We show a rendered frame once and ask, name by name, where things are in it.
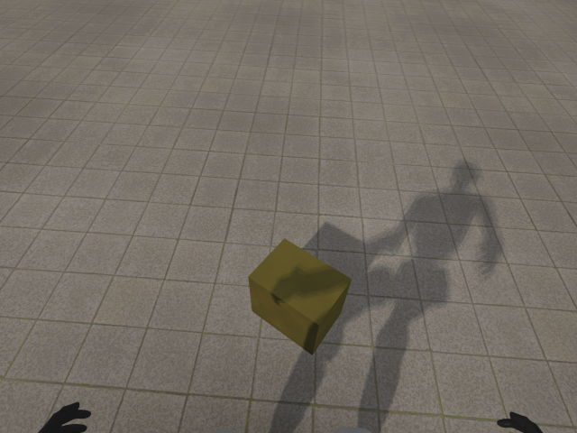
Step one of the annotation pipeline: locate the carton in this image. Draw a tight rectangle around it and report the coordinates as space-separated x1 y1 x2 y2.
248 238 352 355

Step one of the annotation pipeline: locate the left robot hand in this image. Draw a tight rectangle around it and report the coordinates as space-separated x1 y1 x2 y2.
38 402 91 433

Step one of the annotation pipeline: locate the right robot hand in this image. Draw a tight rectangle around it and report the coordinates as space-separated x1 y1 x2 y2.
497 412 543 433

